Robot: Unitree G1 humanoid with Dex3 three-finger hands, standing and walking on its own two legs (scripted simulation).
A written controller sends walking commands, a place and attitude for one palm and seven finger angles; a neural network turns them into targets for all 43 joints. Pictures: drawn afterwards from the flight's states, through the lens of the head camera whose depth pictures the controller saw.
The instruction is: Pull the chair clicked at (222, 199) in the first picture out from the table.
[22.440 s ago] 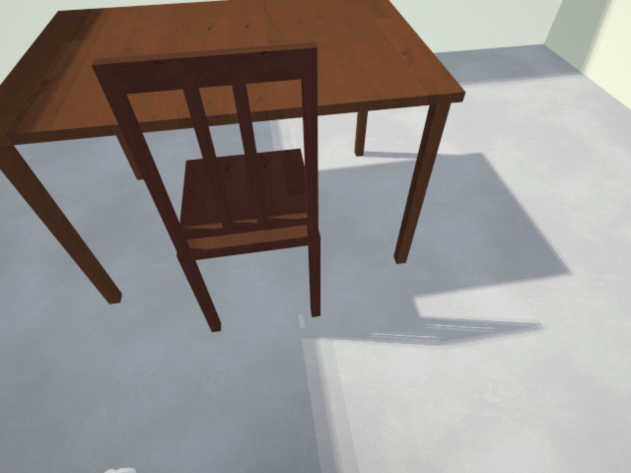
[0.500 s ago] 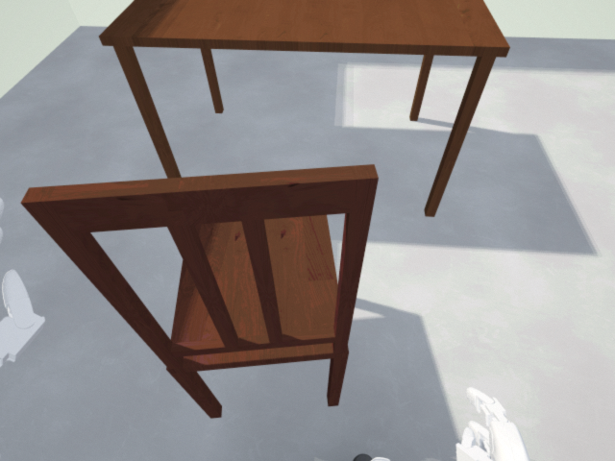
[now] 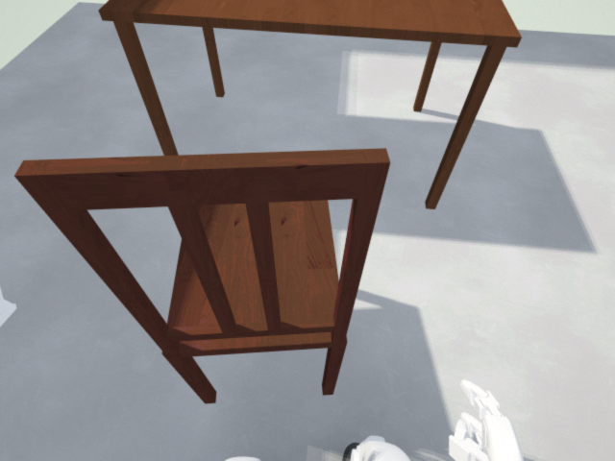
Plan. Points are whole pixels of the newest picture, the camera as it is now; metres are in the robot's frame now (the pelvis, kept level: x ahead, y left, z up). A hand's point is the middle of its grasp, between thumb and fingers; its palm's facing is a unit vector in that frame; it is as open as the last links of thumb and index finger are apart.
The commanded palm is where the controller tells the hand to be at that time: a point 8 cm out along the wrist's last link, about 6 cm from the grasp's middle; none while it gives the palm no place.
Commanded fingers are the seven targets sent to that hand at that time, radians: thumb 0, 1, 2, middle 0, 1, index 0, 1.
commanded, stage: step back with the hand held close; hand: left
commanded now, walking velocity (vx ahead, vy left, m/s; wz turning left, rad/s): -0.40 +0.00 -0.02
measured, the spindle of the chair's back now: (210, 280) +0.37 +0.18 -0.04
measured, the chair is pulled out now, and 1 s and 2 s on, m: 0.66 0.66 0.66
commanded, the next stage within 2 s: stop stepping back and stand still in 0.70 s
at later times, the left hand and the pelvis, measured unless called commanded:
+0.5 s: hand (20, 364) +0.16 +0.23 +0.19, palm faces +0.39 -0.77 -0.51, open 7.4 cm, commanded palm +0.09 +0.29 +0.20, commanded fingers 0.00 0.90 0.90 -0.20 -0.30 -0.20 -0.30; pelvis -0.06 -0.01 +0.01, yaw +0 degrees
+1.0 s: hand out of the picture +0.02 +0.22 +0.18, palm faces +0.33 -0.78 -0.53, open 7.4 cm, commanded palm -0.03 +0.26 +0.20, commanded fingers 0.00 0.90 0.90 -0.20 -0.30 -0.20 -0.30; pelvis -0.19 -0.02 +0.01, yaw -4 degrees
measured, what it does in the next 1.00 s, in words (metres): walks backwards: right foot, then left foot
